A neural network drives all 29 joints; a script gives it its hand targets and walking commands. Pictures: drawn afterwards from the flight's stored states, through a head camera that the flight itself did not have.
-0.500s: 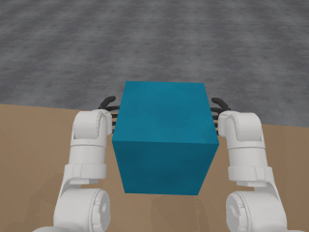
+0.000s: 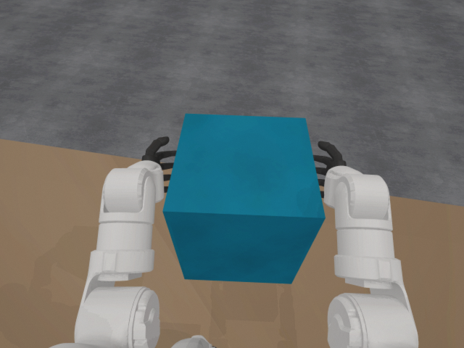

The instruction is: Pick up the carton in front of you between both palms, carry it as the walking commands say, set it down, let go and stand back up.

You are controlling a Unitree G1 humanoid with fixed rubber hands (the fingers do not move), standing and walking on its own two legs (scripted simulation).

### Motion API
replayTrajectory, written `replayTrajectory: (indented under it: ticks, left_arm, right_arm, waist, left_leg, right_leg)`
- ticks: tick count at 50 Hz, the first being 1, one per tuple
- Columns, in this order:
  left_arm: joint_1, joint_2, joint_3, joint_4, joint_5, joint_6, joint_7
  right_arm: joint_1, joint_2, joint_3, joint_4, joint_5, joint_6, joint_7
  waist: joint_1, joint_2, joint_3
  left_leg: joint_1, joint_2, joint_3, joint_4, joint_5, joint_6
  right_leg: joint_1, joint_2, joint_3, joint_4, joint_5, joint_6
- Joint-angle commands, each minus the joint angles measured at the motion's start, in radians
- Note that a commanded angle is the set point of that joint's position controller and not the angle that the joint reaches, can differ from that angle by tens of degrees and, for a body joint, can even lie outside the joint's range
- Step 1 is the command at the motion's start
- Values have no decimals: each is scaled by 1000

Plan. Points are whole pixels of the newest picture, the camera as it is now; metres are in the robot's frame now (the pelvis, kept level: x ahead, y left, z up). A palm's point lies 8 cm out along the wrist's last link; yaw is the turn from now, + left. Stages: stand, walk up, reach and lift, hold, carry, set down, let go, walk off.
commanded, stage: carry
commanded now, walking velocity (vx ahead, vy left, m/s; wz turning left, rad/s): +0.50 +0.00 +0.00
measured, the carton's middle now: (241, 203) +0.35 +0.01 +0.02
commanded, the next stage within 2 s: none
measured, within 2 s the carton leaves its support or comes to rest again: neither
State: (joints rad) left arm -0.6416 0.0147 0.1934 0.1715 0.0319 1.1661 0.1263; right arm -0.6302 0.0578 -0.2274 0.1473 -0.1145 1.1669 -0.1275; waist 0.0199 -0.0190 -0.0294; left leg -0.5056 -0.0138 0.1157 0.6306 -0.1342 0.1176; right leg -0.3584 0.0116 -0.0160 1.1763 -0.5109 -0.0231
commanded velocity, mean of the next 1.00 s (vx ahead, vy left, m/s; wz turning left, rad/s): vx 0.50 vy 0.00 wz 0.00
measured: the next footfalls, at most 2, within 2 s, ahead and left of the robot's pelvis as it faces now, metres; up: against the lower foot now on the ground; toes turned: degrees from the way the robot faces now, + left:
right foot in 0.44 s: +0.42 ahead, -0.07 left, -0.03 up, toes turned -3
left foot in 1.00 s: +0.75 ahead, +0.07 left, -0.05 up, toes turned +3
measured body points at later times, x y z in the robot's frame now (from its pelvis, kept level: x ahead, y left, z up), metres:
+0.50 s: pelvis +0.29 -0.02 -0.03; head +0.30 -0.03 +0.42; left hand +0.66 +0.13 +0.09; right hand +0.66 -0.17 +0.09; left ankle +0.11 +0.07 -0.67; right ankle +0.39 -0.07 -0.75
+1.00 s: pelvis +0.59 +0.01 -0.05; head +0.59 +0.01 +0.40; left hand +0.95 +0.17 +0.08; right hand +0.96 -0.13 +0.08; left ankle +0.71 +0.07 -0.77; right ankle +0.40 -0.07 -0.73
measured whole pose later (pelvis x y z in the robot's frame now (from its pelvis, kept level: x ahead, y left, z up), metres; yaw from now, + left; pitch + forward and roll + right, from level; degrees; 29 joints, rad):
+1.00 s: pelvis +0.59 +0.01 -0.05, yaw -1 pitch +4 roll -1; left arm -0.64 0.00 0.19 0.11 0.04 1.17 0.12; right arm -0.63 0.04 -0.22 0.07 -0.09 1.19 -0.13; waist 0.06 0.01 -0.09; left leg -0.50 -0.02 0.12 0.46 0.08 0.09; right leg -0.09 0.05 -0.08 0.71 -0.51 -0.05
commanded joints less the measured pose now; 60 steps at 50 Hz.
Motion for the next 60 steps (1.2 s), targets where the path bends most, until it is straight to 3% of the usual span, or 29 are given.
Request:
replayTrajectory:
  ticks: [1,5,9,13,17,19,20,21,22,23,24,25,27,28,31,37,40,45,46,48,49,50,51,52,53,54,55,57,60]
  left_arm:
    - [-770,-1217,-673,-175,-442,-21,-252]
    - [-676,-1201,-687,-233,-403,-37,-205]
    - [-600,-1144,-696,-267,-347,-44,-184]
    - [-600,-1073,-706,-296,-326,-31,-183]
    - [-569,-1007,-679,-238,-304,1,-198]
    - [-560,-989,-652,-188,-298,15,-210]
    - [-550,-980,-633,-157,-293,18,-215]
    - [-537,-977,-614,-127,-287,18,-220]
    - [-528,-975,-590,-106,-284,18,-227]
    - [-551,-953,-562,-65,-275,19,-231]
    - [-538,-960,-550,-28,-281,14,-235]
    - [-545,-1015,-555,-29,-309,8,-245]
    - [-684,-1108,-602,-123,-378,-4,-262]
    - [-748,-1146,-626,-161,-412,-8,-265]
    - [-789,-1188,-664,-226,-464,-19,-265]
    - [-711,-1148,-685,-266,-468,-23,-269]
    - [-694,-1110,-692,-282,-464,-15,-267]
    - [-614,-1059,-673,-192,-430,2,-268]
    - [-610,-1057,-668,-171,-425,3,-269]
    - [-623,-1070,-664,-135,-427,3,-273]
    - [-643,-1077,-665,-122,-427,3,-276]
    - [-649,-1086,-667,-106,-424,2,-279]
    - [-676,-1126,-655,-72,-433,11,-278]
    - [-667,-1115,-642,-70,-423,8,-275]
    - [-717,-1138,-648,-96,-425,1,-270]
    - [-746,-1157,-643,-120,-425,-7,-262]
    - [-751,-1170,-639,-144,-419,-13,-250]
    - [-730,-1177,-642,-190,-403,-19,-225]
    - [-656,-1160,-652,-219,-376,-28,-196]
  right_arm:
    - [-738,1071,640,-175,466,-26,250]
    - [-754,1103,712,-277,537,-32,256]
    - [-697,1070,748,-298,546,-33,268]
    - [-689,1018,767,-304,547,-25,272]
    - [-628,977,747,-213,521,-7,270]
    - [-630,979,735,-162,515,-2,272]
    - [-638,984,727,-139,515,0,274]
    - [-649,989,718,-116,515,2,276]
    - [-667,984,708,-95,512,2,276]
    - [-676,1013,704,-63,514,8,277]
    - [-686,1026,684,-48,512,10,271]
    - [-712,1039,682,-56,505,6,266]
    - [-766,1083,670,-98,503,-11,254]
    - [-768,1096,663,-117,499,-16,244]
    - [-729,1106,663,-156,480,-26,214]
    - [-655,1063,693,-204,437,-36,185]
    - [-662,1022,710,-240,432,-27,177]
    - [-614,961,693,-175,405,6,191]
    - [-606,954,682,-155,401,11,196]
    - [-593,944,654,-109,389,14,207]
    - [-583,941,636,-88,382,12,214]
    - [-571,929,612,-67,380,13,221]
    - [-594,903,589,-34,366,8,224]
    - [-560,943,593,-10,384,5,230]
    - [-598,983,604,-45,412,-4,240]
    - [-672,1028,624,-94,449,-10,249]
    - [-738,1066,650,-137,490,-15,254]
    - [-791,1107,692,-207,533,-20,253]
    - [-754,1104,712,-249,553,-23,252]
  waist:
    - [-58,122,-463]
    - [-53,127,-494]
    - [-76,128,-492]
    - [-100,116,-434]
    - [-127,122,-368]
    - [-98,132,-350]
    - [-67,129,-369]
    - [-20,101,-412]
    - [20,18,-472]
    - [-12,-164,-544]
    - [44,-288,-591]
    - [49,-212,-522]
    - [22,-49,-434]
    - [10,-25,-430]
    - [-1,-50,-441]
    - [46,-71,-453]
    - [60,-86,-427]
    - [97,-92,-346]
    - [83,-106,-341]
    - [8,-114,-394]
    - [-38,-67,-440]
    - [-49,56,-508]
    - [-68,275,-585]
    - [-86,272,-591]
    - [-84,218,-523]
    - [-73,122,-482]
    - [-55,84,-449]
    - [-44,94,-454]
    - [-57,113,-473]
  left_leg:
    - [645,305,-491,-217,165,97]
    - [608,266,-352,-212,346,85]
    - [693,241,-287,-176,536,85]
    - [687,193,-219,-156,597,72]
    - [681,165,-180,-126,593,53]
    - [624,164,-156,-61,610,27]
    - [588,154,-126,23,654,7]
    - [507,127,-70,164,596,-21]
    - [311,100,-52,361,267,-44]
    - [43,4,-58,540,-368,-67]
    - [-207,-77,-119,761,-486,-87]
    - [-275,-23,-153,780,-424,-67]
    - [-255,26,-150,686,-311,-61]
    - [-214,49,-154,637,-273,-67]
    - [-175,64,-124,530,-215,-85]
    - [-339,72,-87,351,-75,-100]
    - [-325,55,-64,216,40,-88]
    - [-193,-18,21,-108,219,-55]
    - [-100,-24,21,-169,244,-36]
    - [184,-39,48,-252,285,-14]
    - [383,9,14,-238,298,-21]
    - [614,202,-198,-82,530,-26]
    - [899,434,-613,-76,601,177]
    - [874,411,-700,-141,307,222]
    - [789,346,-626,-175,202,185]
    - [706,314,-556,-200,179,144]
    - [619,295,-499,-226,198,117]
    - [530,271,-426,-257,189,92]
    - [571,254,-344,-237,364,86]
  right_leg:
    - [-408,-64,40,80,83,-10]
    - [-382,-70,8,-34,169,7]
    - [-480,-65,-18,-143,270,9]
    - [-441,-39,-47,-367,458,-8]
    - [-328,1,-96,-625,611,-38]
    - [-178,12,-102,-718,635,-67]
    - [-53,32,-128,-752,630,-78]
    - [136,33,-143,-782,656,-78]
    - [369,-103,0,-703,734,-80]
    - [619,-363,346,-566,1005,-163]
    - [732,-428,619,-692,620,-316]
    - [649,-378,603,-754,423,-290]
    - [467,-302,444,-788,448,-216]
    - [393,-289,396,-802,426,-206]
    - [338,-258,301,-829,470,-189]
    - [536,-229,199,-750,890,-170]
    - [566,-191,149,-730,959,-153]
    - [573,-140,80,-678,1012,-137]
    - [539,-139,65,-655,1035,-121]
    - [451,-131,6,-491,1091,-69]
    - [323,-106,-37,-326,930,-42]
    - [102,-81,-56,-143,483,-19]
    - [-269,72,-12,128,-46,23]
    - [-373,51,49,238,-71,-3]
    - [-417,18,52,223,-24,-19]
    - [-415,-15,49,164,41,-21]
    - [-388,-44,51,90,88,-17]
    - [-315,-53,35,12,129,-2]
    - [-371,-63,6,-79,193,14]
